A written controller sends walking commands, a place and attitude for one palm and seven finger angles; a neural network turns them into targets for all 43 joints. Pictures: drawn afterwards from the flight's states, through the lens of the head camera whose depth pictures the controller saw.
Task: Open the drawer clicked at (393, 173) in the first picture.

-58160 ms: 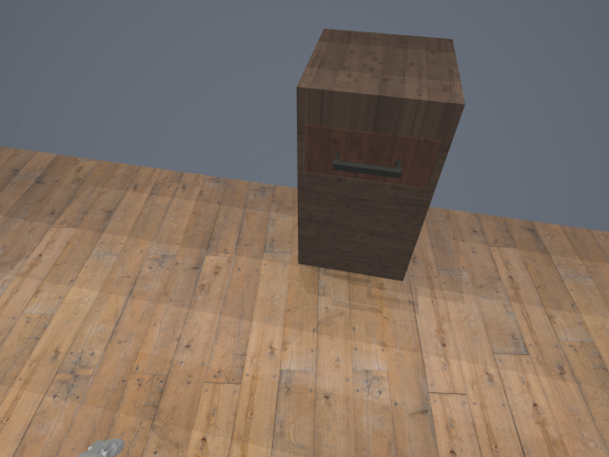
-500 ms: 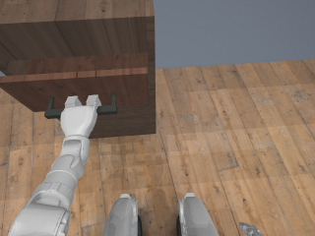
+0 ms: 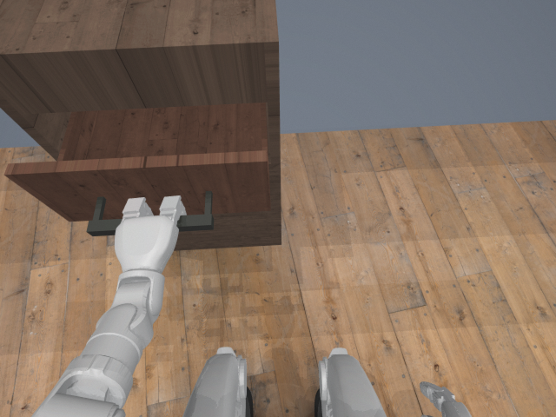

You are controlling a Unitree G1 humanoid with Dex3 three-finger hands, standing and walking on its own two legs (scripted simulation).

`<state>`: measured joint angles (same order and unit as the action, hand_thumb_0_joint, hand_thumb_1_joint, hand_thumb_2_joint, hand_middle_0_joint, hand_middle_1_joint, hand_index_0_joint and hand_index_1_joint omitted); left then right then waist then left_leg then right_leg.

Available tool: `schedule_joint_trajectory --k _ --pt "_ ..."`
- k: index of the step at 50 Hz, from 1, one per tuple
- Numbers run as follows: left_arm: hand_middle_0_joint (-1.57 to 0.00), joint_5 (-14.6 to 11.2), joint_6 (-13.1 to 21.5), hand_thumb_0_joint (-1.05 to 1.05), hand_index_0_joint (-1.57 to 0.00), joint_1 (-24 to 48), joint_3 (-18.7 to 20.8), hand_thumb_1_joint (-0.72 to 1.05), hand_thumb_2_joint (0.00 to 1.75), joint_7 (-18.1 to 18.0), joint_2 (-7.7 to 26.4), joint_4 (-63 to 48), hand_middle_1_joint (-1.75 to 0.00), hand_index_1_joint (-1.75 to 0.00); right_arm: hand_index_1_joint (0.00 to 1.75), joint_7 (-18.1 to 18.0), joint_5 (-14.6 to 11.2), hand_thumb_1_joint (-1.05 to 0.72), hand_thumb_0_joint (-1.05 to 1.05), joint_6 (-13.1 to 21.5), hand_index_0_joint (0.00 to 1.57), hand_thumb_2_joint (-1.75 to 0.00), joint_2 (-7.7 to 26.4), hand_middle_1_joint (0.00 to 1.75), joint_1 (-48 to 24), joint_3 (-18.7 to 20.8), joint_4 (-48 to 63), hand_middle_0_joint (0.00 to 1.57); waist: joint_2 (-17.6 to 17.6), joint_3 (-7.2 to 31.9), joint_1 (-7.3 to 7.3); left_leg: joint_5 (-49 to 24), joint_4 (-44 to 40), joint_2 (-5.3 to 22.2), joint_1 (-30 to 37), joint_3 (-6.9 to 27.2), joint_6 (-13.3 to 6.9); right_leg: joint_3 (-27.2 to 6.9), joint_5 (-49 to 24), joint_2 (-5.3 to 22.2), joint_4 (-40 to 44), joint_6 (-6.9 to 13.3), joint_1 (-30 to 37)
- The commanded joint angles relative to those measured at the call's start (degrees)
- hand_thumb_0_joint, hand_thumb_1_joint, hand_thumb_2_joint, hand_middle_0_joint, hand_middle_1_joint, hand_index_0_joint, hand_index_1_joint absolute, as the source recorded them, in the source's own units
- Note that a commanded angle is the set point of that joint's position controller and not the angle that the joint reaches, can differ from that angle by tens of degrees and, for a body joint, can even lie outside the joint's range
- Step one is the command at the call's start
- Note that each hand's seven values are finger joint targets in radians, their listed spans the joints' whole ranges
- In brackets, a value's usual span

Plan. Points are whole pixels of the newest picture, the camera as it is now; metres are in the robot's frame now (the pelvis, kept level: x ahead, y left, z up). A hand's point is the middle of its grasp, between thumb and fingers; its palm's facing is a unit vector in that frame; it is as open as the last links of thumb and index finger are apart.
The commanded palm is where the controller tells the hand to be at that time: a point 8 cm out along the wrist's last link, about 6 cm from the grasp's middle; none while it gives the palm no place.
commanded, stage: pull the drawer open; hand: left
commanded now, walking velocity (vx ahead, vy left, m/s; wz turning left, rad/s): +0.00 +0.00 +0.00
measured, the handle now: (153, 213) +0.43 +0.22 -0.06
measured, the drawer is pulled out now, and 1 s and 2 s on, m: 0.11 0.23 0.30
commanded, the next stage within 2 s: open the thumb to release the handle in 1.78 s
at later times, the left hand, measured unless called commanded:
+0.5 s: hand (157, 284) +0.32 +0.20 -0.08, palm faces -0.05 -0.06 -1.00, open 5.5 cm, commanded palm +0.28 +0.20 -0.03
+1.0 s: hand (153, 323) +0.26 +0.19 -0.08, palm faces -0.06 -0.06 -1.00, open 5.5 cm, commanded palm +0.23 +0.19 -0.03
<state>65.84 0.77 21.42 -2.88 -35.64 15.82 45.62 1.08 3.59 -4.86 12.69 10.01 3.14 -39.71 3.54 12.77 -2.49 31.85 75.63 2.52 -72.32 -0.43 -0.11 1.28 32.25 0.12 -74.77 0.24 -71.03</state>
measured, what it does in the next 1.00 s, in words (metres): stands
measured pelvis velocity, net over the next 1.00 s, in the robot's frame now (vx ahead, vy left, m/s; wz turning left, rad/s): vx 0.00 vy -0.01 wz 0.01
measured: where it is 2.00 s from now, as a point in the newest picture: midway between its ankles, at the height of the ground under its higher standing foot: outside the picture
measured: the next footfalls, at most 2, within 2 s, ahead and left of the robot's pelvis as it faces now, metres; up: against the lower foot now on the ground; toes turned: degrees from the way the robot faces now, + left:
none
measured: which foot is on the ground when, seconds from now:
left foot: down 0.00-1.00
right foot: down 0.00-1.00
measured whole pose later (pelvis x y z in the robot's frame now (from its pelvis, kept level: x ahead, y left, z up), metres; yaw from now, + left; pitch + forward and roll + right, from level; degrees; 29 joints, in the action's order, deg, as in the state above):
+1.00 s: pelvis +0.00 -0.01 +0.00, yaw +1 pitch +26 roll -1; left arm 68.1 -0.7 -5.9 -7.8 -38.4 13.1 23.0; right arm 0.8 4.3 -4.8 12.6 5.7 2.3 -34.9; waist 3.0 13.1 0.5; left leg 33.3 77.1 2.3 -69.3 0.3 0.5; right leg 1.9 34.1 0.2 -76.5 0.9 -67.8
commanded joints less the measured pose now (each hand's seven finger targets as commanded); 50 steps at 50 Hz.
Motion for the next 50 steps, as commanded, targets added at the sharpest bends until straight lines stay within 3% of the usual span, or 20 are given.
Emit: schedule_joint_trajectory --k 1,4,6,8,9,11,15,18,22,26,27,30,34,35,45,47,48,50 --pt "-0.40 -0.5 0.4 0.00 -0.40 4.4 3.4 0.90 0.90 -2.0 8.6 -9.2 -1.35 -1.35 0.30 -0.7 0.1 -0.90 0.00 1.4 0.20 -0.90 7.0 0.30 2.9 2.4 5.5 0.20 -4.2 23.6 0.51 -16.8 -7.3 -3.4 16.5 -0.7 -2.1 0.5 -21.7 -2.4 10.4 2.2 17.0" --pt "-0.40 -0.1 0.3 0.00 -0.40 1.7 4.1 0.90 0.90 -2.4 8.8 -10.8 -1.35 -1.35 0.30 -0.6 0.2 -0.90 0.00 1.4 0.20 -0.90 7.1 0.30 2.5 2.5 5.7 0.20 -3.2 23.4 1.14 -17.7 -7.2 -3.4 17.3 -0.7 -2.0 0.7 -22.2 -2.4 10.1 2.4 16.3" --pt "-0.40 0.2 0.1 0.00 -0.40 1.6 2.8 0.90 0.90 -2.9 7.6 -12.0 -1.35 -1.35 0.30 -0.4 0.2 -0.90 0.00 1.4 0.20 -0.90 7.0 0.30 2.1 2.4 5.8 0.20 -2.5 22.9 0.80 -17.3 -7.4 -3.3 17.8 -0.5 -1.9 0.8 -21.3 -2.4 10.2 2.5 15.5" --pt "-0.40 0.7 -0.3 0.00 -0.40 -0.8 4.2 0.90 0.90 -3.4 8.7 -13.5 -1.35 -1.35 0.30 -0.4 0.4 -0.90 0.00 1.3 0.20 -0.90 7.1 0.30 1.7 2.5 6.2 0.20 -2.6 24.1 1.67 -18.4 -7.4 -3.3 18.3 -0.6 -1.8 0.8 -22.3 -2.4 9.7 2.6 16.3" --pt "-0.40 0.8 -0.5 0.00 -0.40 -1.9 3.3 0.90 0.90 -3.6 7.6 -14.5 -1.35 -1.35 0.30 -0.3 0.4 -0.90 0.00 1.2 0.20 -0.90 7.0 0.30 1.5 2.6 6.6 0.20 -2.0 24.5 1.65 -18.8 -7.5 -3.2 19.3 -0.3 -1.7 1.1 -22.2 -2.4 9.6 2.7 15.8" --pt "-0.40 0.4 -1.2 0.00 -0.40 -3.1 2.1 0.90 0.90 -3.7 6.3 -14.8 -1.35 -1.35 0.30 -0.2 0.4 -0.90 0.00 1.2 0.20 -0.90 6.9 0.30 1.2 2.6 6.7 0.20 -3.1 23.2 1.12 -18.1 -7.7 -3.2 19.1 -0.5 -1.8 1.1 -21.9 -2.4 10.3 2.6 15.9" --pt "-0.40 -0.1 -1.9 0.00 -0.40 -6.3 2.9 0.90 0.90 -3.6 6.9 -15.7 -1.35 -1.35 0.30 -0.4 0.2 -0.90 0.00 1.4 0.20 -0.90 6.9 0.30 0.2 2.4 7.3 0.20 -4.3 22.4 1.68 -17.1 -7.8 -3.3 18.4 -0.5 -1.9 1.0 -21.6 -2.4 10.5 2.5 16.7" --pt "-0.40 -0.1 -1.9 0.00 -0.40 -8.5 3.1 0.90 0.90 -3.6 7.0 -17.7 -1.35 -1.35 0.30 -0.6 0.2 -0.90 0.00 1.5 0.20 -0.90 6.8 0.30 -0.2 2.4 7.6 0.20 -3.5 23.3 2.07 -18.0 -7.7 -3.3 19.3 -0.5 -1.9 1.0 -22.6 -2.3 10.2 2.5 17.2" --pt "-0.40 -0.1 -2.3 0.00 -0.40 -9.7 2.7 0.90 0.90 -3.7 6.5 -18.5 -1.35 -1.35 0.30 -0.6 0.2 -0.90 0.00 1.8 0.20 -0.90 6.7 0.30 -1.5 2.1 8.2 0.20 -3.2 20.6 2.13 -16.1 -8.2 -3.3 18.6 0.0 -1.8 1.3 -19.2 -2.4 10.5 2.7 15.5" --pt "-0.40 0.2 -2.3 0.00 -0.40 -14.0 1.8 0.90 0.90 -4.0 5.4 -20.2 -1.35 -1.35 0.30 -0.6 0.3 -0.90 0.00 1.8 0.20 -0.90 6.6 0.30 -2.0 2.1 9.1 0.20 -4.2 21.1 2.47 -16.2 -7.8 -3.4 19.1 -0.2 -1.8 1.3 -19.7 -2.4 10.3 2.6 15.7" --pt "-0.40 0.2 -2.5 0.00 -0.40 -13.4 2.3 0.90 0.90 -3.9 6.0 -21.3 -1.35 -1.35 0.30 -0.6 0.3 -0.90 0.00 1.8 0.20 -0.90 6.6 0.30 -2.5 2.0 9.3 0.20 -2.4 20.7 2.89 -16.9 -8.1 -3.4 19.2 0.1 -1.6 1.4 -19.9 -2.3 10.0 3.0 15.5" --pt "-0.40 0.4 -2.7 0.00 -0.40 -16.7 1.5 0.90 0.90 -4.1 5.2 -22.9 -1.35 -1.35 0.30 -0.5 0.4 -0.90 0.00 1.6 0.20 -0.90 6.5 0.30 -2.6 2.0 9.8 0.20 -3.5 21.5 2.90 -17.7 -7.6 -3.3 20.2 -0.1 -1.7 1.3 -21.3 -2.4 10.0 2.8 16.1" --pt "-0.40 0.8 -3.0 0.00 -0.40 -19.9 0.3 0.90 0.90 -4.2 4.1 -25.6 -1.35 -1.35 0.30 -0.4 0.5 -0.90 0.00 1.4 0.20 -0.90 6.4 0.30 -3.4 1.9 10.8 0.20 -2.0 21.1 3.33 -18.3 -8.0 -3.2 21.4 0.4 -1.5 1.7 -20.8 -2.5 9.5 3.1 15.3" --pt "-0.40 0.5 -3.2 0.00 -0.40 -21.0 -0.4 0.90 0.90 -4.2 3.3 -25.6 -1.35 -1.35 0.30 -0.3 0.5 -0.90 0.00 1.3 0.20 -0.90 6.3 0.30 -3.6 1.8 11.0 0.20 -3.6 20.6 2.92 -17.6 -7.9 -3.2 21.1 0.4 -1.7 1.7 -20.5 -2.4 10.0 2.9 15.5" --pt "-0.40 1.1 -2.4 0.00 -0.40 -26.0 -0.5 0.90 0.90 -4.6 3.4 -29.0 -1.35 -1.35 0.30 -0.7 0.8 -0.90 0.00 1.8 0.20 -0.90 6.1 0.30 -5.4 1.4 11.9 0.20 -3.9 18.1 3.07 -14.5 -7.2 -3.3 19.2 0.5 -1.7 1.5 -17.7 -2.4 9.6 3.0 14.0" --pt "-0.40 1.2 -2.3 0.00 -0.40 -27.2 0.1 0.90 0.90 -4.8 3.9 -30.3 -1.35 -1.35 0.30 -0.7 0.9 -0.90 0.00 2.0 0.20 -0.90 6.0 0.30 -5.8 1.3 12.3 0.20 -2.8 18.7 3.77 -15.4 -7.0 -3.4 19.2 0.7 -1.6 1.5 -18.3 -2.4 9.1 3.3 14.2" --pt "-0.40 1.3 -2.3 0.00 -0.40 -27.0 -0.6 0.90 0.90 -4.8 3.5 -31.0 -1.35 -1.35 0.30 -0.6 0.9 -0.90 0.00 2.0 0.20 -0.90 6.1 0.30 -5.9 1.3 12.3 0.20 -2.5 18.9 3.33 -15.1 -7.0 -3.3 19.8 0.7 -1.6 1.6 -18.0 -2.3 9.1 3.2 13.8" --pt "-0.40 1.1 -2.4 0.00 -0.40 -30.3 -0.1 0.90 0.90 -4.8 3.7 -31.5 -1.35 -1.35 0.30 -0.6 0.9 -0.90 0.00 2.0 0.20 -0.90 5.9 0.30 -6.1 1.3 12.8 0.20 -3.9 19.3 3.95 -14.7 -6.7 -3.5 19.2 0.5 -1.6 1.3 -18.1 -2.4 9.1 3.1 14.8"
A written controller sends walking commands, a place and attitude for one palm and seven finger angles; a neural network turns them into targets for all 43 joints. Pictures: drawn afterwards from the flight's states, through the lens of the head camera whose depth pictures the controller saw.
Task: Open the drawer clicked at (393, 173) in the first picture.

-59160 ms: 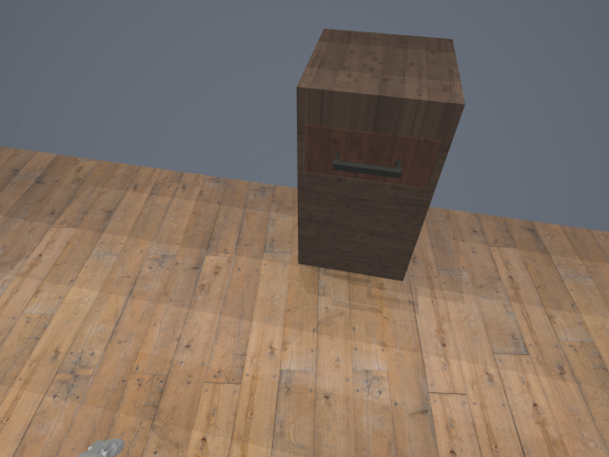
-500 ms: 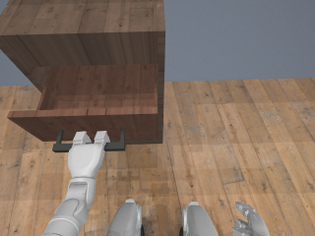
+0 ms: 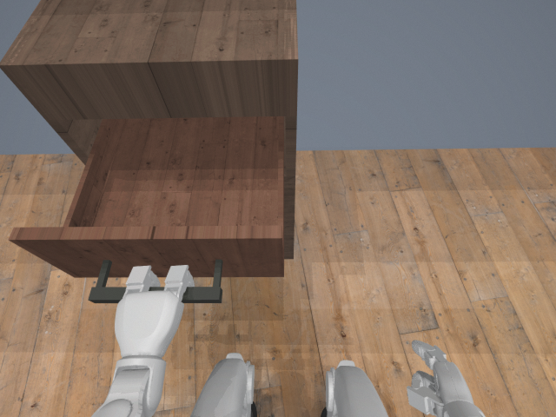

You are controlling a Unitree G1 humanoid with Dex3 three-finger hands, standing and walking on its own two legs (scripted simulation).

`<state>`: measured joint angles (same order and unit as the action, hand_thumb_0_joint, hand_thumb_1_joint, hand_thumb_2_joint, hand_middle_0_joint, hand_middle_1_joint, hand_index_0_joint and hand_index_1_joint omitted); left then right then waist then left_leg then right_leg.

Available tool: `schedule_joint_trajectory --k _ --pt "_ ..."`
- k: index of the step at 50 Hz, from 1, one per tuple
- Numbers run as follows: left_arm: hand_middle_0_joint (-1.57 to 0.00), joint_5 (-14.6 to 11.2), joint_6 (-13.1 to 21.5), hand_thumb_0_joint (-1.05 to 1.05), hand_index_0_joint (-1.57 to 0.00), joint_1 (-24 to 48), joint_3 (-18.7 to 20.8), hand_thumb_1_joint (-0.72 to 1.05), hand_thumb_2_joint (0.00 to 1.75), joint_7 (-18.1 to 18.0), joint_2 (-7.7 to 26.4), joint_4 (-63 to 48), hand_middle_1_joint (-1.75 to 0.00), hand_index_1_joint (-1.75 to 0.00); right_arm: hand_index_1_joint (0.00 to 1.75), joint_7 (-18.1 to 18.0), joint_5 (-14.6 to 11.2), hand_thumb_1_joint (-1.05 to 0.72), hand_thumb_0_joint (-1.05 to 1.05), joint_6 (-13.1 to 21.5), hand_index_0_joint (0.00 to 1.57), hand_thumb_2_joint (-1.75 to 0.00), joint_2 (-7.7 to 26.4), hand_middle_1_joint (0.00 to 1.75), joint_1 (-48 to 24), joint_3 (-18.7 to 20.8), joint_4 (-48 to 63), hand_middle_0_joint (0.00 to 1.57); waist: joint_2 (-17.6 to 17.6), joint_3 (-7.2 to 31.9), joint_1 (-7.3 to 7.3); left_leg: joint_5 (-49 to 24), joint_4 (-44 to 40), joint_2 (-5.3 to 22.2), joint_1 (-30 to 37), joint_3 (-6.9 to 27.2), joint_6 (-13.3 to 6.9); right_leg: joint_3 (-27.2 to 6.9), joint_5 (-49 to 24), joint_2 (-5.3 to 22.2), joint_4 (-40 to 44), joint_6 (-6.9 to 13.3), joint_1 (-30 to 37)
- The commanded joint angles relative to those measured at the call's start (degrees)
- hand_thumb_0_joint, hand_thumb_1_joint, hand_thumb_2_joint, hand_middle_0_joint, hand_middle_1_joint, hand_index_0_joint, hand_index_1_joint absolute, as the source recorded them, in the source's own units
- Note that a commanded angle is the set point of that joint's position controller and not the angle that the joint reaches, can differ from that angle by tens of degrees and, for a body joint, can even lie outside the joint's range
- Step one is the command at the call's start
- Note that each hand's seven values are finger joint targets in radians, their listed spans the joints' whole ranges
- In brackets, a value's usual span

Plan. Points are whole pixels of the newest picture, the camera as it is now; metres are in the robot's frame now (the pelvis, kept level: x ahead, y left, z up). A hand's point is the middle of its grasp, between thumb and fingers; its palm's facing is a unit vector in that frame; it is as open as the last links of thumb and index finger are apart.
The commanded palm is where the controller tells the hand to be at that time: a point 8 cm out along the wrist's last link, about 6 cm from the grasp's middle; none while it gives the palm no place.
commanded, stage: pull the drawer open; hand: left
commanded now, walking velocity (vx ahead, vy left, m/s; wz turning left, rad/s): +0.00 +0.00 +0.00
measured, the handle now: (159, 281) +0.32 +0.21 -0.06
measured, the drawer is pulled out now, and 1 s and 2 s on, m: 0.23 0.30 0.30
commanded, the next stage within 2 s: open the thumb to release the handle in 0.78 s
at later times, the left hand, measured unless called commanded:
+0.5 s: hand (158, 364) +0.20 +0.19 -0.08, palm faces -0.09 -0.08 -0.99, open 5.5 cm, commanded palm +0.17 +0.19 -0.03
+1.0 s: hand (155, 373) +0.19 +0.20 -0.08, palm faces -0.08 -0.07 -0.99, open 5.7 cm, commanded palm +0.17 +0.20 -0.03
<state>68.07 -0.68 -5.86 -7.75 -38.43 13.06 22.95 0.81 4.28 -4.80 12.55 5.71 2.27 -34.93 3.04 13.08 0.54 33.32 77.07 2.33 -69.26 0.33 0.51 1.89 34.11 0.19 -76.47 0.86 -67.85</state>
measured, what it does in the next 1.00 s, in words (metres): stands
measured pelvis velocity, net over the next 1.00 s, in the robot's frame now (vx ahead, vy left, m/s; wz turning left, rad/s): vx -0.01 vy -0.02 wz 0.02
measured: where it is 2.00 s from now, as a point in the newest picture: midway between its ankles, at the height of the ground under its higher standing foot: outside the picture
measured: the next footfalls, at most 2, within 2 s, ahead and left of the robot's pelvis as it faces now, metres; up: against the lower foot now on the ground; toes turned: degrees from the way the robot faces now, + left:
none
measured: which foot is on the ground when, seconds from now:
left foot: down 0.00-1.00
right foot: down 0.00-1.00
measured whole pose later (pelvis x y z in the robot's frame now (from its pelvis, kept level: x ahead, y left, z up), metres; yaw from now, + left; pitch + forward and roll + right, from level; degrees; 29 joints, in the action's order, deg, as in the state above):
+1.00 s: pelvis -0.01 -0.02 -0.03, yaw +1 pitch +26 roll +1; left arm 67.8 7.0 -21.8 -4.2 -37.8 15.2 9.4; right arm 0.2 5.6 -3.0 12.9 4.0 1.5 -31.4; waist 3.3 13.9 2.9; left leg 35.1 83.3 2.2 -74.3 1.2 2.1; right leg 2.5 37.0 0.2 -84.3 2.5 -73.5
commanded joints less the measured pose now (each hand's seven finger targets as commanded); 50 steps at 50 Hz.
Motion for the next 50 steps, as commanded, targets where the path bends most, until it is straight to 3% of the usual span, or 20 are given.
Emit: schedule_joint_trajectory --k 1,2,7,18,24,27,31,35,39,40,43,44,45,46,50 --pt "-0.40 -1.4 -0.9 0.00 -0.40 -2.8 3.4 0.90 0.90 -1.8 5.5 -9.6 -1.35 -1.35 0.30 -0.3 0.2 -0.90 0.00 2.1 0.20 -0.90 6.0 0.30 -2.1 2.1 8.1 0.20 -2.9 18.3 0.39 -15.5 -8.2 -3.2 16.2 -0.2 -2.3 0.6 -19.6 -2.3 11.2 2.5 11.3" --pt "-0.40 -1.7 -0.9 0.00 -0.40 -4.0 4.8 0.90 0.90 -1.8 6.5 -9.9 -1.35 -1.35 0.30 -0.4 0.2 -0.90 0.00 2.2 0.20 -0.90 5.9 0.30 -2.2 2.1 8.1 0.20 -3.2 18.9 0.96 -16.2 -8.1 -3.2 15.9 -0.3 -2.3 0.5 -20.4 -2.4 11.1 2.6 12.2" --pt "-0.40 -1.8 -0.4 0.00 -0.40 -8.7 4.6 0.90 0.90 -1.4 6.3 -11.7 -1.35 -1.35 0.30 -0.6 0.2 -0.90 0.00 2.4 0.20 -0.90 5.8 0.30 -3.0 1.6 9.2 0.20 -4.5 17.7 0.98 -15.2 -7.6 -3.3 14.8 -0.2 -2.4 0.2 -20.1 -2.3 10.8 2.5 11.8" --pt "-0.40 -1.3 2.3 0.00 -0.40 -15.2 6.1 0.90 0.90 -1.3 7.8 -15.6 -1.35 -1.35 0.30 -0.8 0.7 -0.90 0.00 3.1 0.20 -0.90 5.4 0.30 -4.1 1.0 10.5 0.20 -3.3 17.0 1.75 -13.1 -5.4 -3.6 12.2 -0.6 -2.4 -0.8 -18.7 -2.1 9.5 2.5 10.5" --pt "-0.40 -1.7 3.7 0.00 -0.40 -20.1 7.3 0.90 0.90 -0.9 8.7 -17.3 -1.35 -1.35 0.30 -0.8 0.8 -0.90 0.00 3.6 0.20 -0.90 5.2 0.30 -4.2 1.0 11.2 0.20 -4.4 16.1 2.35 -12.3 -4.3 -3.7 10.7 -0.6 -2.5 -1.5 -19.0 -2.0 9.2 2.5 10.7" --pt "-0.40 -2.0 4.0 0.00 -0.40 -20.4 7.0 0.90 0.90 -0.6 8.5 -18.4 -1.35 -1.35 0.30 -0.9 0.9 -0.90 0.00 3.7 0.20 -0.90 5.0 0.30 -4.6 0.7 11.7 0.20 -4.8 15.9 1.96 -11.5 -3.9 -3.7 9.7 -0.5 -2.6 -1.4 -18.0 -1.7 9.2 2.5 10.2" --pt "-0.40 -1.9 5.2 0.00 -0.40 -24.9 7.4 0.90 0.90 -0.4 8.6 -19.7 -1.35 -1.35 0.30 -0.9 1.0 -0.90 0.00 3.9 0.20 -0.90 4.7 0.30 -4.9 0.7 12.3 0.20 -4.4 16.6 3.04 -11.5 -3.3 -3.9 9.3 -0.7 -2.5 -2.2 -18.7 -1.7 8.3 2.5 10.3" --pt "-0.40 -2.4 6.2 0.00 -0.40 -28.1 8.4 0.90 0.90 0.0 9.1 -20.0 -1.35 -1.35 0.30 -0.9 0.9 -0.90 0.00 3.9 0.20 -0.90 4.2 0.30 -5.2 0.6 12.5 0.20 -6.6 16.5 3.51 -11.1 -2.8 -4.0 7.8 -0.7 -2.4 -3.0 -19.4 -1.5 8.1 2.4 11.0" --pt "-0.40 -2.6 6.9 0.00 -0.40 -31.5 8.8 0.90 0.90 0.3 9.2 -21.4 -1.35 -1.35 0.30 -0.5 0.8 -0.90 0.00 3.9 0.20 -0.90 4.0 0.30 -5.7 0.6 13.4 0.20 -3.7 16.7 4.44 -11.8 -3.1 -4.0 8.5 -0.8 -2.3 -2.7 -19.6 -1.6 7.5 2.8 10.8" --pt "-0.40 -2.6 6.9 0.00 -0.40 -31.1 9.2 0.90 0.90 0.4 9.7 -21.5 -1.35 -1.35 0.30 -0.5 0.9 -0.90 0.00 3.7 0.20 -0.90 3.9 0.30 -5.7 0.6 13.3 0.20 -5.4 16.8 4.23 -11.4 -2.7 -4.1 7.6 -0.9 -2.3 -3.3 -19.5 -1.5 7.7 2.6 11.1" --pt "-0.40 -2.4 7.3 0.00 -0.40 -32.0 9.0 0.90 0.90 0.4 9.2 -21.5 -1.35 -1.35 0.30 -0.4 1.0 -0.90 0.00 3.6 0.20 -0.90 3.8 0.30 -6.0 0.4 13.5 0.20 -4.2 16.3 4.40 -11.5 -2.8 -4.0 7.7 -0.8 -2.2 -3.3 -19.4 -1.7 7.2 2.8 10.3" --pt "-0.40 -1.3 7.0 0.00 -0.40 -14.7 6.5 0.90 0.90 -0.3 9.7 -23.3 -1.35 -1.35 0.30 -0.5 1.4 -0.90 0.00 3.3 0.20 -0.90 5.1 0.30 -5.3 0.6 11.7 0.20 -4.4 14.2 -0.49 -9.8 -1.1 -3.1 6.8 -0.2 -2.6 -2.9 -17.3 -0.9 7.6 2.2 5.4" --pt "-0.40 -0.9 7.5 0.00 -0.40 -15.3 8.7 0.83 0.87 -0.9 10.1 -23.1 -1.34 -1.34 0.30 -0.7 1.5 -0.90 0.00 3.6 0.20 -0.90 4.7 0.30 -4.4 1.0 11.6 0.20 -3.9 16.4 1.24 -9.2 -0.9 -3.4 6.7 -0.6 -2.5 -2.8 -15.2 -0.9 7.4 2.0 6.5" --pt "-0.39 -0.7 7.4 0.00 -0.39 -17.4 8.5 0.76 0.84 -1.0 9.7 -20.1 -1.34 -1.34 0.30 -0.9 1.4 -0.90 0.00 4.0 0.20 -0.90 4.7 0.30 -4.4 0.9 11.4 0.20 -4.1 14.7 1.05 -9.0 -1.0 -3.3 6.4 -0.5 -2.5 -2.3 -15.0 -1.0 7.5 2.2 6.2" --pt "-0.37 -1.7 6.3 0.00 -0.37 -17.5 8.5 0.48 0.72 -1.3 9.7 -21.1 -1.30 -1.30 0.30 -1.0 1.4 -0.90 0.00 4.1 0.20 -0.90 5.2 0.30 -3.9 1.2 11.6 0.20 -4.8 18.7 1.53 -10.3 -1.5 -3.4 8.2 -0.6 -2.6 -2.0 -16.5 -0.9 7.5 2.0 7.7"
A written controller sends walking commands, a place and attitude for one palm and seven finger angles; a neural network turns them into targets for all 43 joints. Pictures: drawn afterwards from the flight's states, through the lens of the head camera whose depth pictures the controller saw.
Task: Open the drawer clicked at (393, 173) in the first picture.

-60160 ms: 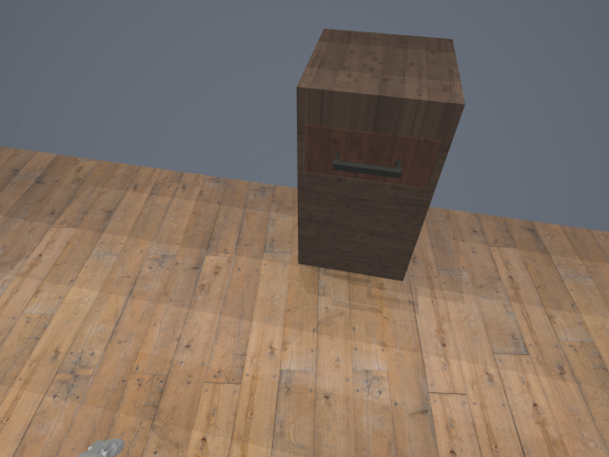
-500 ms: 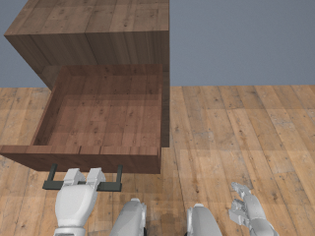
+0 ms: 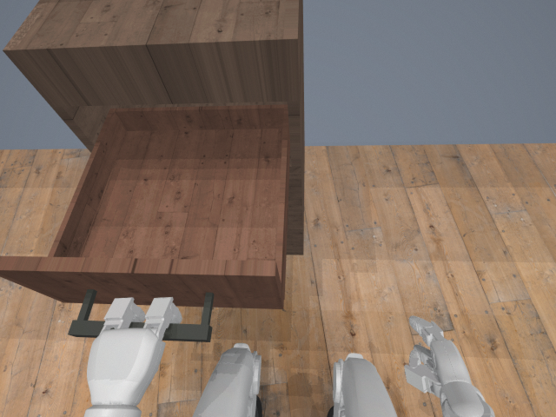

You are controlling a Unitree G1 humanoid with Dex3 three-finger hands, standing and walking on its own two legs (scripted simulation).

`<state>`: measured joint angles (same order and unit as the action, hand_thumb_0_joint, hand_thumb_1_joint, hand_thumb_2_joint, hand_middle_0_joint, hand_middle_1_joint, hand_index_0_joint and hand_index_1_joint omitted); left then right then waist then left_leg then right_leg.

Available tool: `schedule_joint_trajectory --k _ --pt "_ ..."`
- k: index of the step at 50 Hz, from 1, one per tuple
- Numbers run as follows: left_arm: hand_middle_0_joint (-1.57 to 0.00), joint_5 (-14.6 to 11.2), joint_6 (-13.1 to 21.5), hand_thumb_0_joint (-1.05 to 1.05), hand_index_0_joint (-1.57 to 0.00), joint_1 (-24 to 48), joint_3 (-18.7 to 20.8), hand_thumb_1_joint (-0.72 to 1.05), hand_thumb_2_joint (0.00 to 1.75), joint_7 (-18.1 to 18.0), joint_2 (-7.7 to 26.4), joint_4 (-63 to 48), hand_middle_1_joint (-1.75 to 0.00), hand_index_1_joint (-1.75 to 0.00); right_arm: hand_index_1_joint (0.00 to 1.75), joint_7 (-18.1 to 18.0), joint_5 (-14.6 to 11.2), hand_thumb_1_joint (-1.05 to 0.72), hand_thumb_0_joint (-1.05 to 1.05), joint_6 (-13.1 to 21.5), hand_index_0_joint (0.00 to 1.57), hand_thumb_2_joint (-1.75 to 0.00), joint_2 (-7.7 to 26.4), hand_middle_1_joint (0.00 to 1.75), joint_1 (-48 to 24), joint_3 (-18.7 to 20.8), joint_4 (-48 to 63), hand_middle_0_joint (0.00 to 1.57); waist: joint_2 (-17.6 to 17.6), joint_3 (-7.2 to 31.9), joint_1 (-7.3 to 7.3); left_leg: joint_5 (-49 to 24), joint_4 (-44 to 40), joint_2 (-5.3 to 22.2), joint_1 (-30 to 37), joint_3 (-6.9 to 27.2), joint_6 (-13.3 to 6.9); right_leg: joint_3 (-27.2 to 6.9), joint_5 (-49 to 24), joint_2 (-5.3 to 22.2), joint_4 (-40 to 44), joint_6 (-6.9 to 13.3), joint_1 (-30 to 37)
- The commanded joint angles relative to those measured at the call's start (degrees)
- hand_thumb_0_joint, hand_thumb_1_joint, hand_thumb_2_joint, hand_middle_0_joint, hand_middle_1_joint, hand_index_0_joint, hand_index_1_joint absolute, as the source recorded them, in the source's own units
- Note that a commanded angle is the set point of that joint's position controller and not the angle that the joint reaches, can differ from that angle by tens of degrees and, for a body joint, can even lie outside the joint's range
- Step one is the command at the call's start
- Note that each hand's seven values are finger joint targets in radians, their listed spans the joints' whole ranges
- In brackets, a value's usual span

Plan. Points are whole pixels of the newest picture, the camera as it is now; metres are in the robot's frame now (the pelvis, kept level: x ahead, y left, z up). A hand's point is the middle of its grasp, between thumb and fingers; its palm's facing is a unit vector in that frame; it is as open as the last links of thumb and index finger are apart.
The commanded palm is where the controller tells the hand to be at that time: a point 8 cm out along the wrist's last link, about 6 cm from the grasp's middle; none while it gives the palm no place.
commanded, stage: open the thumb to release the handle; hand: left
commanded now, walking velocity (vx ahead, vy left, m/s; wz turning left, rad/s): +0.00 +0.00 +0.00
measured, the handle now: (144, 315) +0.26 +0.22 -0.03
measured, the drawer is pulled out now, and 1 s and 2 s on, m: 0.30 0.30 0.30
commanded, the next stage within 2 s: lift the hand off the handle in 0.38 s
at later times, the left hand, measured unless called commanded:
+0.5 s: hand (145, 356) +0.20 +0.22 -0.05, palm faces -0.07 -0.09 -0.99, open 13.3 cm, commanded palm +0.19 +0.21 +0.00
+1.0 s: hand (137, 352) +0.21 +0.22 -0.03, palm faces -0.05 -0.11 -0.99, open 13.7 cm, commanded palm +0.19 +0.21 +0.02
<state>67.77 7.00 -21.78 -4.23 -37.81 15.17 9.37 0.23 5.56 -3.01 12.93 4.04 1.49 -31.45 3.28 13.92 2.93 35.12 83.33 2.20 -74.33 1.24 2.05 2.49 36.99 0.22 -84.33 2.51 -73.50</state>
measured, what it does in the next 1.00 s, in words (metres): stands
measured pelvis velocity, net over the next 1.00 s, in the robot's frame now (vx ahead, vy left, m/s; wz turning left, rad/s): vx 0.00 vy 0.02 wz -0.01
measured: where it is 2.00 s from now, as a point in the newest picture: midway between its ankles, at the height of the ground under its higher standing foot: outside the picture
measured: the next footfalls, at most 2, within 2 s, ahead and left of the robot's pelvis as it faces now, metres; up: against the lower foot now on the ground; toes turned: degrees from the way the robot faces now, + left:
none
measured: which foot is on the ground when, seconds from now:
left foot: down 0.00-1.00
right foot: down 0.00-1.00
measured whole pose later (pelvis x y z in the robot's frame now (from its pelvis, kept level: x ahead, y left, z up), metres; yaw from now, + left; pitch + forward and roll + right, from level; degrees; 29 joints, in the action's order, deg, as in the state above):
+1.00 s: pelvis +0.00 +0.02 +0.02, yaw +0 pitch +24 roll -1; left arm 65.1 1.6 -20.2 -7.1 -36.9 14.7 9.2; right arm -0.2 4.6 -4.3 12.4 5.9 1.2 -31.9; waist 3.9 13.3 1.9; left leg 33.2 79.2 1.9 -69.6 1.4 0.8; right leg 2.6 34.3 0.3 -78.6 1.2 -67.9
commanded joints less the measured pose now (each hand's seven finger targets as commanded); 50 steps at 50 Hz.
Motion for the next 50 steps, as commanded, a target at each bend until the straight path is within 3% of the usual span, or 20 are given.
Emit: schedule_joint_trajectory --k 1,6,10,14,15,23,24,25,27,30,34,36,43,45,46,50 --pt "-0.36 -1.6 -1.7 0.00 -0.36 -1.8 5.0 0.41 0.69 -1.9 7.5 -7.5 -1.30 -1.30 0.30 -0.4 0.0 -0.90 0.00 2.3 0.20 -0.90 4.9 0.30 -2.0 2.2 8.1 0.20 -4.9 18.2 -0.69 -12.4 -8.1 -3.4 13.7 -1.5 -4.2 -2.4 -20.0 -1.0 15.4 0.4 14.1" --pt "-0.34 -2.5 -3.1 0.00 -0.34 -1.3 2.9 0.06 0.54 -1.0 6.9 -8.2 -1.26 -1.26 0.30 -0.8 -0.4 -0.90 0.00 2.0 0.20 -0.90 5.1 0.30 -2.0 2.0 8.2 0.20 -5.8 17.6 -1.33 -12.1 -8.9 -3.3 13.9 -1.5 -4.3 -2.3 -19.8 -0.8 16.6 0.1 15.3" --pt "-0.32 -2.2 -3.0 0.00 -0.32 -0.9 3.6 -0.22 0.42 -0.8 7.7 -5.9 -1.23 -1.23 0.30 -1.2 -0.6 -0.90 0.00 1.7 0.20 -0.90 4.9 0.30 -2.1 1.7 7.7 0.20 -6.4 15.9 -1.21 -10.9 -9.2 -3.2 12.8 -1.6 -4.2 -2.3 -17.6 -1.0 17.0 0.2 14.9" --pt "-0.30 -2.1 -2.6 0.00 -0.30 1.7 3.6 -0.50 0.30 -1.0 7.8 -4.4 -1.20 -1.20 0.30 -1.4 -0.6 -0.90 0.00 1.9 0.20 -0.90 5.0 0.30 -2.3 1.7 7.1 0.20 -4.7 13.5 -1.48 -8.9 -9.4 -3.0 12.3 -1.4 -4.3 -2.2 -13.7 -1.0 17.8 0.4 13.2" --pt "-0.30 -1.8 -2.6 0.00 -0.30 1.4 3.8 -0.50 0.30 -1.2 7.9 -4.5 -1.20 -1.20 0.30 -1.3 -0.5 -0.90 0.00 1.9 0.20 -0.90 5.0 0.30 -2.1 1.6 7.1 0.20 -4.8 15.0 -1.22 -9.5 -9.4 -3.1 12.7 -1.5 -4.3 -2.1 -14.1 -1.1 17.4 0.4 13.3" --pt "-0.30 -2.0 -3.4 0.00 -0.30 2.8 1.9 -0.50 0.30 -1.4 6.5 -5.2 -1.20 -1.20 0.30 -1.0 -0.4 -0.90 0.00 1.9 0.20 -0.90 5.3 0.30 -2.2 1.9 7.2 0.20 -3.3 15.8 -1.71 -10.6 -10.6 -2.9 15.3 -1.0 -4.3 -0.8 -14.4 -1.1 17.5 0.5 12.3" --pt "-0.30 -2.4 -3.4 0.00 -0.30 2.0 3.9 -0.50 0.30 -1.6 8.6 -8.0 -1.20 -1.20 0.30 -1.2 -0.6 -0.90 0.00 1.9 0.20 -0.90 5.4 0.30 -1.9 2.1 7.8 0.20 -3.0 17.4 -0.83 -11.3 -11.1 -2.9 16.4 -1.2 -4.4 -1.3 -15.4 -1.2 18.0 0.6 14.6" --pt "-0.30 -2.3 -3.8 0.00 -0.30 1.1 3.8 -0.50 0.30 -1.7 8.4 -7.3 -1.20 -1.20 0.30 -1.2 -0.6 -0.90 0.00 1.7 0.20 -0.90 5.3 0.30 -1.7 2.0 7.8 0.20 -3.6 17.5 -0.99 -11.8 -11.3 -3.1 16.6 -1.2 -4.3 -1.0 -16.2 -1.3 17.8 0.5 14.9" --pt "-0.30 -2.3 -4.3 0.00 -0.30 1.9 2.8 -0.50 0.30 -1.5 7.4 -6.8 -1.20 -1.20 0.30 -1.2 -0.7 -0.90 0.00 1.7 0.20 -0.90 5.3 0.30 -1.9 1.8 7.8 0.20 -2.2 16.4 -1.48 -12.3 -11.8 -2.9 17.4 -0.9 -4.2 -0.4 -16.0 -1.4 17.9 0.7 13.7" --pt "-0.30 -2.1 -4.1 0.00 -0.30 3.7 1.5 -0.50 0.30 -1.3 6.6 -5.7 -1.20 -1.20 0.30 -1.3 -0.6 -0.90 0.00 1.7 0.20 -0.90 5.3 0.30 -2.0 1.8 7.2 0.20 -3.9 14.7 -2.29 -10.7 -11.6 -2.8 16.5 -0.9 -4.4 -0.5 -14.2 -1.2 18.6 0.4 12.8" --pt "-0.30 -1.8 -3.3 0.00 -0.30 5.3 0.7 -0.50 0.30 -1.2 6.1 -5.9 -1.20 -1.20 0.30 -1.2 -0.5 -0.90 0.00 2.0 0.20 -0.90 5.5 0.30 -2.0 1.8 7.0 0.20 -1.8 14.7 -2.04 -10.8 -12.1 -2.8 17.7 -0.5 -4.3 0.3 -13.0 -1.3 18.1 0.8 11.4" --pt "-0.30 -1.6 -3.2 0.00 -0.30 6.9 0.4 -0.50 0.30 -1.4 6.2 -5.4 -1.20 -1.20 0.30 -1.2 -0.4 -0.90 0.00 2.1 0.20 -0.90 5.4 0.30 -2.1 1.8 6.8 0.20 -2.7 14.1 -2.60 -10.0 -11.9 -2.7 17.3 -0.5 -4.4 0.3 -12.1 -1.3 18.5 0.6 10.9" --pt "-0.30 -1.8 -4.2 0.00 -0.30 3.1 2.1 -0.50 0.30 -2.2 7.2 -8.7 -1.20 -1.20 0.30 -0.8 -0.5 -0.90 0.00 1.6 0.20 -0.90 5.2 0.30 -1.7 2.1 7.8 0.20 -0.4 19.5 -0.75 -15.0 -13.1 -2.9 21.5 -0.6 -4.0 0.4 -17.1 -1.6 17.8 1.0 14.4" --pt "-0.30 -2.4 -5.1 0.00 -0.30 0.8 1.6 -0.50 0.30 -2.0 6.9 -10.5 -1.20 -1.20 0.30 -0.6 -0.7 -0.90 0.00 1.1 0.20 -0.90 5.2 0.30 -1.7 2.1 8.5 0.20 -0.6 19.3 -0.69 -15.9 -13.7 -2.8 22.5 -0.8 -4.0 0.3 -18.8 -1.7 18.6 1.0 15.7" --pt "-0.30 -2.9 -5.4 0.00 -0.30 0.6 1.6 -0.50 0.30 -1.8 7.0 -11.4 -1.20 -1.20 0.30 -0.7 -0.7 -0.90 0.00 1.0 0.20 -0.90 5.3 0.30 -1.4 2.0 8.8 0.20 -2.3 19.1 -1.17 -15.9 -13.9 -2.8 22.4 -0.8 -4.1 0.1 -19.5 -1.7 19.1 0.8 16.7" --pt "-0.30 -3.0 -6.0 0.00 -0.30 0.9 1.4 -0.50 0.30 -1.1 7.2 -9.7 -1.20 -1.20 0.30 -1.0 -0.9 -0.90 0.00 0.8 0.20 -0.90 5.4 0.30 -1.8 1.5 8.4 0.20 -3.4 14.0 -2.11 -12.9 -15.3 -2.6 20.9 -0.5 -4.1 0.4 -16.1 -1.7 20.8 0.6 16.1"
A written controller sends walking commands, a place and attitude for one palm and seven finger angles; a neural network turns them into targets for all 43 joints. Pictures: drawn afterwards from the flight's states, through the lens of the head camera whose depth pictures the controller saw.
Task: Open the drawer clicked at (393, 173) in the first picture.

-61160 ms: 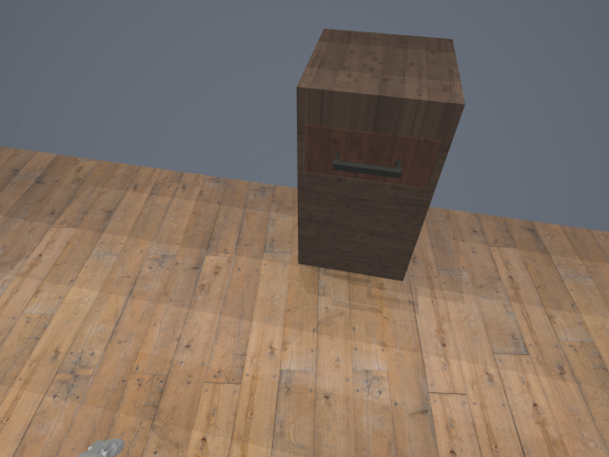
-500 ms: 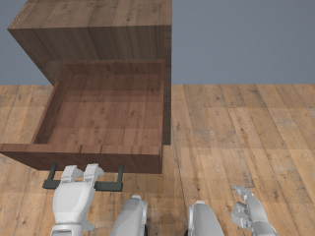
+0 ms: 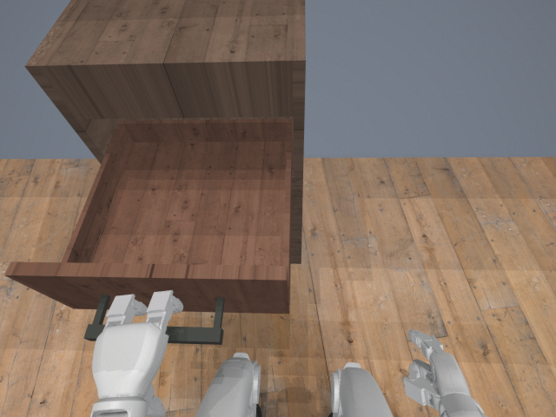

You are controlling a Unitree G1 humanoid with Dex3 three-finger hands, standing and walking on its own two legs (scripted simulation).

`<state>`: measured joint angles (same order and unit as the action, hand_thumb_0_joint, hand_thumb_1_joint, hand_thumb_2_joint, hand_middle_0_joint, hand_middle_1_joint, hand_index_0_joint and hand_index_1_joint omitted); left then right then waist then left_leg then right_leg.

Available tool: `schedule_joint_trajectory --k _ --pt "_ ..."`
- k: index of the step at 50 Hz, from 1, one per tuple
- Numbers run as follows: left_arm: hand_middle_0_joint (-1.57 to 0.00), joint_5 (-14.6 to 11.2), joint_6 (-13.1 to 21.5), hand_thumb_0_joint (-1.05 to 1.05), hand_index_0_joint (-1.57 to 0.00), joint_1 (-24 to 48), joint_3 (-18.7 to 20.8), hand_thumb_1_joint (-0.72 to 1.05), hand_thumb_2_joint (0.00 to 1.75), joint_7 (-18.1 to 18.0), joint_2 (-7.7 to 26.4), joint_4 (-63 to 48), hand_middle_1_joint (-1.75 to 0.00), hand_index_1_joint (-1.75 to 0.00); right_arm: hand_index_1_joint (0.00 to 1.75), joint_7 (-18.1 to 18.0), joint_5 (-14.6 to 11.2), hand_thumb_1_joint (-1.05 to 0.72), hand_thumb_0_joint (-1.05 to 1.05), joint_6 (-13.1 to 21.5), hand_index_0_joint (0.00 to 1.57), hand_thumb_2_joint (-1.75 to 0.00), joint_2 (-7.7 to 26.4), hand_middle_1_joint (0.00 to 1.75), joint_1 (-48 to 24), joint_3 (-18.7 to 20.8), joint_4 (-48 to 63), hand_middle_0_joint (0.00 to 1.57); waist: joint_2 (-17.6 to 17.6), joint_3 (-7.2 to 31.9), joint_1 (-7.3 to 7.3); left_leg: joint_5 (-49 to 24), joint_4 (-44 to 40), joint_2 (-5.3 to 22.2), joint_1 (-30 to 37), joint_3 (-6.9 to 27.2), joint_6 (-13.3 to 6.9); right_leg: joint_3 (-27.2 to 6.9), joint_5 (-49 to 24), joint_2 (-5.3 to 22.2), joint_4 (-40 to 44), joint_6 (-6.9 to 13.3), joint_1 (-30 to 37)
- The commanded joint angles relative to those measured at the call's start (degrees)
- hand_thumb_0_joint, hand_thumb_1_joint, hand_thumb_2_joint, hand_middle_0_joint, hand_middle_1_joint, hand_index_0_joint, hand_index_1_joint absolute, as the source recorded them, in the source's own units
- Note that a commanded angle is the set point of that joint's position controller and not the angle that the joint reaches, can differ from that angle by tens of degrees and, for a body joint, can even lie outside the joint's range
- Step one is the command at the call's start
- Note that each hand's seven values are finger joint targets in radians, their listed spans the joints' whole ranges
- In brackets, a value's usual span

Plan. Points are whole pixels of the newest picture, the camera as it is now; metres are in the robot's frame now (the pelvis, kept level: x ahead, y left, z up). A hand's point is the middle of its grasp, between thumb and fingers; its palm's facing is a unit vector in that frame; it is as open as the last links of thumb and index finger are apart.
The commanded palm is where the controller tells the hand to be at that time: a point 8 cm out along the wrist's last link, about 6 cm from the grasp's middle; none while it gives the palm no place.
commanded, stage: lift the hand off the handle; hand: left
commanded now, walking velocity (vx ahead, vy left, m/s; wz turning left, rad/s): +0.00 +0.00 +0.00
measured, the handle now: (158, 319) +0.26 +0.21 -0.05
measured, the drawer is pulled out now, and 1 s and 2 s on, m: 0.30 0.30 0.30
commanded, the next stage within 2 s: none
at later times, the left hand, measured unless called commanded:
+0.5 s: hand (143, 346) +0.21 +0.21 -0.01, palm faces -0.05 -0.10 -0.99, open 13.7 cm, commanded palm +0.20 +0.20 +0.04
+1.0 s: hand (133, 340) +0.22 +0.20 +0.02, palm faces -0.05 -0.12 -0.99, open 13.7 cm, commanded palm +0.20 +0.20 +0.07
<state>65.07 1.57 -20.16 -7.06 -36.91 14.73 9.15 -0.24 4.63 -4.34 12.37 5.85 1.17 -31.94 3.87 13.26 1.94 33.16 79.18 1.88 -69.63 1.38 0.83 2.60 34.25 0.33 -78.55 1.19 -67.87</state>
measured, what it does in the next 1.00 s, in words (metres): rises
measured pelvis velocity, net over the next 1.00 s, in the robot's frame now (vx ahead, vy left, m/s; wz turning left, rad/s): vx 0.03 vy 0.00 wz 0.01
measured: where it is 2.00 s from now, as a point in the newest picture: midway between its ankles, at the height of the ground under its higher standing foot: outside the picture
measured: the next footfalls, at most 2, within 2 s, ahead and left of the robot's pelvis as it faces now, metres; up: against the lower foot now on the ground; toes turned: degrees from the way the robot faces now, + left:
none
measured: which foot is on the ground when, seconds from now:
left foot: down 0.00-1.00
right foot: down 0.00-1.00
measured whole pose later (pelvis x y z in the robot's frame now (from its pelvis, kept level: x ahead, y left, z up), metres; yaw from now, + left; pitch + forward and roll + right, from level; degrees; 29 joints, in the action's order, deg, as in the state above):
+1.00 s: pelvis +0.03 +0.00 +0.05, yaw +0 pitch +18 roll +0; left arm 62.7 0.8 -26.2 -7.8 -33.1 15.8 3.5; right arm 0.9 4.0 -5.3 13.4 9.1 1.0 -28.7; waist 4.5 11.5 1.8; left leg 30.5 65.2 1.7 -52.3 0.7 0.9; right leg 2.1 31.6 0.3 -64.9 1.1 -50.9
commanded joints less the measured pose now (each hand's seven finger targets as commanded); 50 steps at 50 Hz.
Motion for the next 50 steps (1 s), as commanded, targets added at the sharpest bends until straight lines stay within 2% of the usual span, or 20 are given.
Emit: schedule_joint_trajectory --k 1,5,7,10,14,17,21,27,30,33,34,37,39,40,43,44,46,48,49,50 --pt "-0.30 0.0 -0.6 0.00 -0.30 -0.3 3.2 -0.50 0.30 -1.9 6.9 -9.2 -1.20 -1.20 0.30 -0.5 0.0 -0.90 0.00 2.1 0.20 -0.90 6.0 0.30 -3.7 1.7 9.0 0.20 -3.3 13.6 -1.30 -10.2 -11.5 -2.3 16.4 -0.5 -2.9 0.3 -12.2 -1.8 15.4 2.0 9.9" --pt "-0.30 -0.2 -0.6 0.00 -0.30 2.4 2.1 -0.50 0.30 -1.1 6.4 -8.7 -1.20 -1.20 0.30 -0.6 -0.1 -0.90 0.00 2.3 0.20 -0.90 6.2 0.30 -3.3 1.7 8.9 0.20 -3.8 12.3 -1.92 -8.7 -12.7 -2.2 17.0 -0.5 -3.1 0.5 -10.1 -1.6 17.0 1.9 10.0" --pt "-0.30 -0.6 -0.3 0.00 -0.30 4.0 1.1 -0.50 0.30 -0.9 6.1 -10.6 -1.20 -1.20 0.30 -0.7 -0.2 -0.90 0.00 2.5 0.20 -0.90 6.2 0.30 -3.2 1.7 9.2 0.20 -2.2 13.3 -2.05 -9.4 -13.5 -2.2 18.7 -0.2 -3.2 0.7 -10.1 -1.5 17.3 2.1 10.3" --pt "-0.30 -0.5 0.4 0.00 -0.30 2.9 2.0 -0.50 0.30 -1.0 7.1 -11.5 -1.20 -1.20 0.30 -0.6 0.0 -0.90 0.00 2.6 0.20 -0.90 6.1 0.30 -2.8 1.8 9.5 0.20 -1.6 14.6 -1.29 -10.5 -14.0 -2.3 20.6 -0.4 -3.1 0.8 -10.6 -1.6 17.5 2.1 11.0" --pt "-0.30 0.2 -0.4 0.00 -0.30 2.6 3.2 -0.50 0.30 -1.5 7.6 -9.6 -1.20 -1.20 0.30 -0.4 -0.1 -0.90 0.00 2.0 0.20 -0.90 6.0 0.30 -2.4 1.8 9.7 0.20 -2.4 13.0 -1.31 -11.2 -14.7 -2.3 20.8 -0.7 -2.9 0.8 -12.1 -1.6 18.4 2.0 12.3" --pt "-0.30 0.1 -1.8 0.00 -0.30 0.5 4.8 -0.50 0.30 -1.8 8.1 -8.5 -1.20 -1.20 0.30 -0.3 -0.3 -0.90 0.00 1.7 0.20 -0.90 5.9 0.30 -2.7 1.7 10.2 0.20 -2.3 13.1 -0.50 -11.9 -15.8 -2.4 21.1 -1.0 -2.8 0.2 -13.7 -1.9 19.0 2.2 14.8" --pt "-0.30 -1.0 -2.4 0.00 -0.30 -0.2 4.2 -0.50 0.30 -1.5 7.7 -11.1 -1.20 -1.20 0.30 -0.4 -0.6 -0.90 0.00 1.5 0.20 -0.90 6.0 0.30 -2.1 1.9 10.7 0.20 -2.6 13.8 -0.74 -13.5 -16.7 -2.6 23.1 -1.6 -2.9 -0.3 -17.1 -1.8 20.4 1.9 18.1" --pt "-0.30 -1.8 -2.3 0.00 -0.30 1.4 2.7 -0.50 0.30 0.0 7.3 -10.1 -1.20 -1.20 0.30 -0.5 -0.9 -0.90 0.00 1.8 0.20 -0.90 6.3 0.30 -2.1 1.4 10.4 0.20 -3.5 9.7 -2.12 -12.3 -18.5 -2.3 23.6 -1.2 -3.2 -0.2 -15.5 -1.7 22.8 1.7 18.4" --pt "-0.30 -2.0 -1.5 0.00 -0.30 0.4 3.2 -0.50 0.30 0.6 7.8 -10.5 -1.20 -1.20 0.30 -0.5 -0.7 -0.90 0.00 1.9 0.20 -0.90 6.3 0.30 -1.4 1.5 10.4 0.20 -4.8 11.2 -1.83 -13.0 -18.5 -2.6 23.9 -1.8 -3.3 -1.0 -17.6 -1.5 23.4 1.4 20.5" --pt "-0.30 -2.1 -0.4 0.00 -0.30 -1.2 3.9 -0.50 0.30 0.8 8.7 -12.9 -1.20 -1.20 0.30 -0.3 -0.6 -0.90 0.00 2.0 0.20 -0.90 6.3 0.30 -0.9 1.6 10.8 0.20 -2.9 12.3 -1.20 -15.0 -19.1 -2.8 26.0 -1.8 -3.1 -0.6 -19.4 -1.6 23.0 1.6 21.3" --pt "-0.30 -2.2 -0.2 0.00 -0.30 -2.4 3.7 -0.50 0.30 0.8 8.3 -13.2 -1.20 -1.20 0.30 -0.3 -0.6 -0.90 0.00 1.9 0.20 -0.90 6.2 0.30 -1.2 1.7 11.1 0.20 -2.1 11.3 -0.93 -15.2 -19.2 -2.8 26.0 -1.9 -3.1 -0.6 -19.9 -1.6 23.3 1.7 21.6" --pt "-0.30 -1.9 0.3 0.00 -0.30 -1.3 5.1 -0.50 0.30 0.6 9.2 -13.1 -1.20 -1.20 0.30 -0.1 -0.4 -0.90 0.00 1.8 0.20 -0.90 6.2 0.30 -1.1 1.7 11.0 0.20 -3.3 10.0 -1.52 -15.3 -19.2 -2.7 25.9 -1.6 -3.1 -0.7 -19.9 -1.6 23.5 1.7 21.1" --pt "-0.30 -1.5 0.5 0.00 -0.30 -2.2 4.2 -0.50 0.30 0.5 8.3 -13.7 -1.20 -1.20 0.30 0.2 -0.4 -0.90 0.00 1.7 0.20 -0.90 6.1 0.30 -0.8 1.9 11.1 0.20 -1.4 10.2 -1.11 -16.4 -19.6 -2.7 27.2 -1.7 -3.0 -0.4 -20.8 -1.8 23.4 1.9 21.3" --pt "-0.30 -1.4 0.4 0.00 -0.30 -2.3 4.3 -0.50 0.30 0.4 8.5 -14.5 -1.20 -1.20 0.30 0.5 -0.2 -0.90 0.00 1.7 0.20 -0.90 6.2 0.30 -0.8 1.9 11.3 0.20 -1.2 11.9 -0.99 -17.3 -19.6 -2.7 28.2 -1.7 -2.9 -0.3 -21.1 -1.8 23.1 1.9 21.1" --pt "-0.30 -2.2 0.0 0.00 -0.30 -4.0 4.7 -0.50 0.30 0.7 8.8 -15.7 -1.20 -1.20 0.30 0.6 -0.3 -0.90 0.00 1.6 0.20 -0.90 6.2 0.30 -0.3 2.0 11.8 0.20 -3.4 11.9 -1.18 -18.2 -20.1 -2.7 29.0 -1.8 -3.0 -0.6 -23.3 -1.8 23.9 1.6 22.9" --pt "-0.30 -2.4 0.0 0.00 -0.30 -4.9 4.6 -0.50 0.30 0.7 8.6 -16.5 -1.20 -1.20 0.30 0.5 -0.5 -0.90 0.00 1.6 0.20 -0.90 6.3 0.30 -0.6 2.1 12.1 0.20 -2.2 11.1 -0.76 -18.1 -20.7 -2.8 29.1 -1.8 -3.0 -0.4 -23.4 -1.8 24.0 1.8 23.6" --pt "-0.30 -2.4 -0.1 0.00 -0.30 -5.1 3.7 -0.50 0.30 1.0 8.1 -17.4 -1.20 -1.20 0.30 0.8 -0.4 -0.90 0.00 1.5 0.20 -0.90 6.2 0.30 -0.6 2.0 12.3 0.20 -2.1 11.2 -1.04 -18.8 -20.9 -2.6 30.0 -1.8 -3.0 -0.3 -23.8 -1.7 24.4 1.8 23.6" --pt "-0.30 -2.4 -0.5 0.00 -0.30 -4.8 2.8 -0.50 0.30 1.4 7.5 -17.1 -1.20 -1.20 0.30 1.0 -0.4 -0.90 0.00 1.4 0.20 -0.90 6.2 0.30 -0.5 1.7 12.3 0.20 -3.5 10.7 -1.50 -18.9 -21.4 -2.6 30.5 -1.7 -3.0 -0.5 -23.6 -1.7 24.9 1.6 23.4" --pt "-0.30 -2.6 -0.6 0.00 -0.30 -7.0 3.3 -0.50 0.30 1.5 7.7 -16.8 -1.20 -1.20 0.30 0.9 -0.7 -0.90 0.00 1.4 0.20 -0.90 6.2 0.30 -0.3 1.9 12.8 0.20 -3.4 9.2 -0.99 -18.5 -21.9 -2.6 30.1 -1.7 -3.1 0.0 -23.9 -1.8 25.3 1.7 24.6" --pt "-0.30 -2.4 -0.9 0.00 -0.30 -6.1 3.9 -0.50 0.30 1.6 8.5 -16.0 -1.20 -1.20 0.30 1.0 -0.6 -0.90 0.00 1.2 0.20 -0.90 6.3 0.30 -0.4 1.6 12.5 0.20 -4.7 9.2 -1.28 -17.9 -22.0 -2.6 29.7 -1.7 -3.0 -0.3 -23.3 -1.7 25.6 1.5 24.2"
